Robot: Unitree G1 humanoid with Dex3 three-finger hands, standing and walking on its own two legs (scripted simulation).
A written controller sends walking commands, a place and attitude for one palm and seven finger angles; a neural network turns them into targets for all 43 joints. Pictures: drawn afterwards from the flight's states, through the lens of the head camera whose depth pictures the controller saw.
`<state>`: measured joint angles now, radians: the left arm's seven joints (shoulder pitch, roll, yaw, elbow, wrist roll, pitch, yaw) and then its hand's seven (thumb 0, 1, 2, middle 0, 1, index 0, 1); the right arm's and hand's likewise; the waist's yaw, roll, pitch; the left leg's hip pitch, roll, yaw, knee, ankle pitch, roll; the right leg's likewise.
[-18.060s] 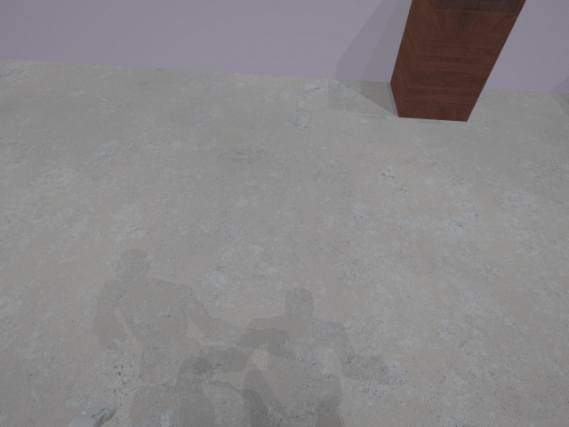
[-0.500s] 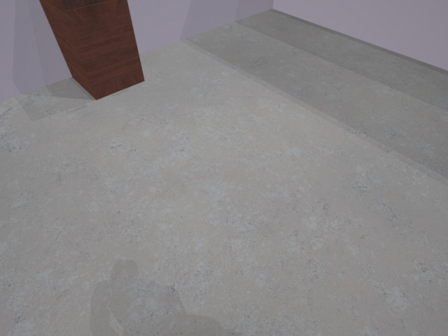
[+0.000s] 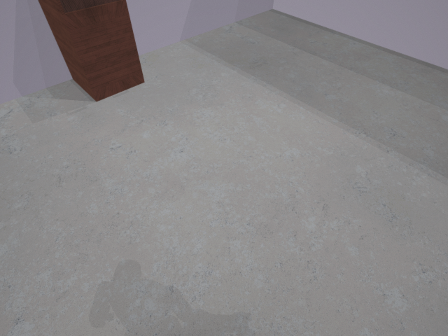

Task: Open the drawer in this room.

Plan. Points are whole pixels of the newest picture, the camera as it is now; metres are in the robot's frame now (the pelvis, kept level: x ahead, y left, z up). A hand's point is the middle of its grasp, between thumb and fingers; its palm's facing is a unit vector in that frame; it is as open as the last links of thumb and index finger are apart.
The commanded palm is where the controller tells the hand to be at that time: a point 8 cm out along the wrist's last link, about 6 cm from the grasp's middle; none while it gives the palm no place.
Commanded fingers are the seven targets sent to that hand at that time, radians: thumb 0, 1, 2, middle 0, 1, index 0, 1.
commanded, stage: stand and wait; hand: left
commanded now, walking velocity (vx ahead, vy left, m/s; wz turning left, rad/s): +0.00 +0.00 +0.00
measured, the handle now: out of the picture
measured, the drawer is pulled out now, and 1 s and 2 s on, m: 0.00 0.00 0.00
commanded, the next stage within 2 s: turn or walk to find it in 0.16 s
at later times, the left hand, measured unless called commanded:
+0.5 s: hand out of the picture +0.05 +0.22 -0.17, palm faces +0.09 -0.95 -0.29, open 7.4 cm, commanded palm none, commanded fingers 0.00 0.90 0.90 -0.20 -0.30 -0.20 -0.30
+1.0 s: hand out of the picture -0.03 +0.21 -0.18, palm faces +0.25 -0.94 -0.23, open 7.4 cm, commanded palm none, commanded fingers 0.00 0.90 0.90 -0.20 -0.30 -0.20 -0.30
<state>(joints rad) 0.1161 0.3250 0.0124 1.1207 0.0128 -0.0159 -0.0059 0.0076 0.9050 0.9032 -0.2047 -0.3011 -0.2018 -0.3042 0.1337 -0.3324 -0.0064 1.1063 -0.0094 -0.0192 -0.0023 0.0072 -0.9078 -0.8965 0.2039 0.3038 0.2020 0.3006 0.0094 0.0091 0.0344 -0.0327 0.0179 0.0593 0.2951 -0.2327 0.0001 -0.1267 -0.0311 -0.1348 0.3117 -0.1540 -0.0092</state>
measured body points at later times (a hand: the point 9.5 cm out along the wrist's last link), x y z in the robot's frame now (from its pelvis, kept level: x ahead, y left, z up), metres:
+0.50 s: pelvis +0.00 +0.00 -0.01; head +0.02 -0.01 +0.44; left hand +0.05 +0.27 -0.15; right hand +0.07 -0.26 -0.16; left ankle -0.04 +0.11 -0.75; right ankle +0.01 -0.11 -0.75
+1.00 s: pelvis -0.02 +0.01 -0.01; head -0.01 +0.02 +0.44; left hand -0.05 +0.26 -0.16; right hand +0.05 -0.20 -0.16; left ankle -0.03 +0.12 -0.75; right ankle -0.01 -0.13 -0.72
